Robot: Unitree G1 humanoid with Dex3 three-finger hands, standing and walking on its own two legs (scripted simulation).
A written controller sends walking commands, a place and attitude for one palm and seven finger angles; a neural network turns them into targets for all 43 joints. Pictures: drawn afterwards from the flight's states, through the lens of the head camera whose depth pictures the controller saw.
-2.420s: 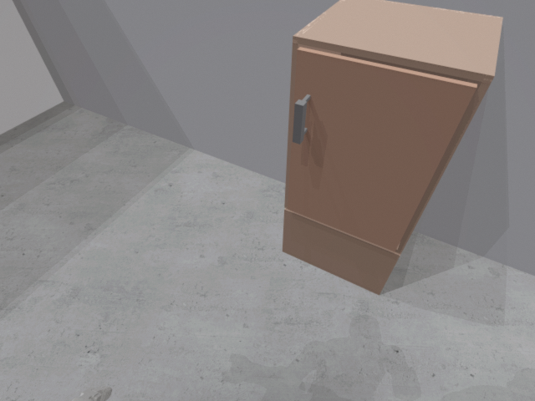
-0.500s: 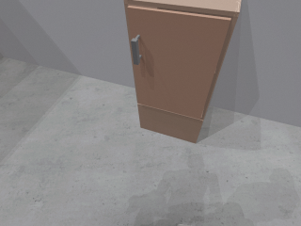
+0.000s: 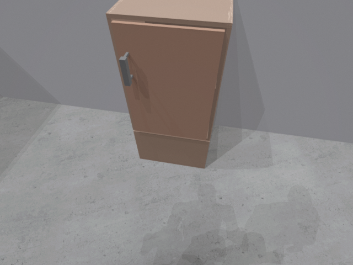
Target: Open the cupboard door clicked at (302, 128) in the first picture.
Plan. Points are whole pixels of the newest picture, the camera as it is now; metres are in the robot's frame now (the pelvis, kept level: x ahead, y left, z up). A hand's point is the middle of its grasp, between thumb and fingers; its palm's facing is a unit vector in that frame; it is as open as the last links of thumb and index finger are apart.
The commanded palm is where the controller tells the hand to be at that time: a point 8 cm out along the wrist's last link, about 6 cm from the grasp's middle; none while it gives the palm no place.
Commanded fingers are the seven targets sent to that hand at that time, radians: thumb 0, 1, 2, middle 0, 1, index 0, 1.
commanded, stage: take the last steps up to it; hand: left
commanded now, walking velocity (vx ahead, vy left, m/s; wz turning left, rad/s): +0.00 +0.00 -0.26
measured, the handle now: (127, 69) +0.81 +0.28 -0.02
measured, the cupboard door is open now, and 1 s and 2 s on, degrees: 0 0 0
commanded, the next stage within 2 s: come to a stop and stand still in 0.86 s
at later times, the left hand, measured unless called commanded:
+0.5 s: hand out of the picture +0.10 +0.21 -0.17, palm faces -0.12 -0.97 -0.21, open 7.4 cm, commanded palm none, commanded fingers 0.00 0.90 0.90 -0.20 -0.30 -0.20 -0.30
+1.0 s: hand out of the picture +0.12 +0.26 -0.20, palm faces +0.04 -0.99 -0.14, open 7.4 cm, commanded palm none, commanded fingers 0.00 0.90 0.90 -0.20 -0.30 -0.20 -0.30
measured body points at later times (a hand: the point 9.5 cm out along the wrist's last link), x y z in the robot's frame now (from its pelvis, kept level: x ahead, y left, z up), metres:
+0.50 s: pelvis +0.03 +0.03 +0.00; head +0.03 +0.02 +0.45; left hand +0.10 +0.27 -0.15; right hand -0.08 -0.17 -0.16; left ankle -0.02 +0.14 -0.74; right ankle +0.03 -0.08 -0.73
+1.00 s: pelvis +0.19 +0.09 -0.03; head +0.22 +0.12 +0.42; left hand +0.12 +0.31 -0.19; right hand +0.27 -0.15 -0.16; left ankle +0.28 +0.19 -0.74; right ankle +0.05 -0.06 -0.70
